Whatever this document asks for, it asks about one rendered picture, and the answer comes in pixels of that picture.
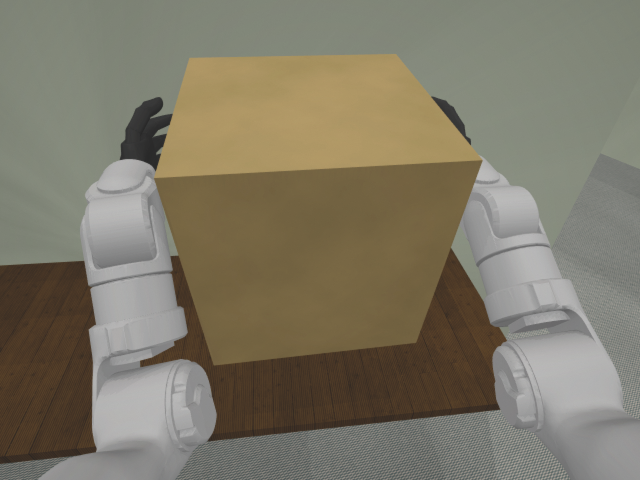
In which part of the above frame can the left robot forearm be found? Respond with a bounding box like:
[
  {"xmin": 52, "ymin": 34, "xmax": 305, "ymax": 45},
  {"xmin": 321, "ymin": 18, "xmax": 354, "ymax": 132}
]
[{"xmin": 80, "ymin": 159, "xmax": 188, "ymax": 448}]

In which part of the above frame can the table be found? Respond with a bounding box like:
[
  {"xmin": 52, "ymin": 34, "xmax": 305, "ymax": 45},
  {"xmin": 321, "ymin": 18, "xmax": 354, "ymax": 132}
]
[{"xmin": 0, "ymin": 249, "xmax": 507, "ymax": 464}]

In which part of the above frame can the robot left upper arm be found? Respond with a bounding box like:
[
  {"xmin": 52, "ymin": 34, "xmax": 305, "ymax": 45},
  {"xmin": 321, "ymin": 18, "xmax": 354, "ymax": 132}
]
[{"xmin": 38, "ymin": 359, "xmax": 217, "ymax": 480}]

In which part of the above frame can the carton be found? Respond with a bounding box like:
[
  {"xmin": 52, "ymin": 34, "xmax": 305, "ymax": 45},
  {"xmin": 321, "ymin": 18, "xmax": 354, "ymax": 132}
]
[{"xmin": 154, "ymin": 54, "xmax": 483, "ymax": 366}]

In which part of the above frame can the robot right upper arm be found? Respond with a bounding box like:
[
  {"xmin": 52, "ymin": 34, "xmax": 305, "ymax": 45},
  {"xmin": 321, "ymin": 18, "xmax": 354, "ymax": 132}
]
[{"xmin": 492, "ymin": 330, "xmax": 640, "ymax": 480}]

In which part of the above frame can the left robot hand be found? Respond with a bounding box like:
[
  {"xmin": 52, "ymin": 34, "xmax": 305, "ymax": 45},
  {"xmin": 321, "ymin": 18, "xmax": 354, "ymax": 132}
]
[{"xmin": 120, "ymin": 97, "xmax": 173, "ymax": 171}]

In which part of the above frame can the right robot hand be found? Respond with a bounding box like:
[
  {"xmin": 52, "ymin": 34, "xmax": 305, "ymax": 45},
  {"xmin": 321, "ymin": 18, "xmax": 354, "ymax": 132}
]
[{"xmin": 432, "ymin": 97, "xmax": 471, "ymax": 145}]

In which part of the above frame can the right robot forearm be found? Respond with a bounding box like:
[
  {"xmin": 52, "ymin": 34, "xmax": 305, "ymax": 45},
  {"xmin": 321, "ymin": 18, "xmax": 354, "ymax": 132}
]
[{"xmin": 459, "ymin": 155, "xmax": 623, "ymax": 407}]

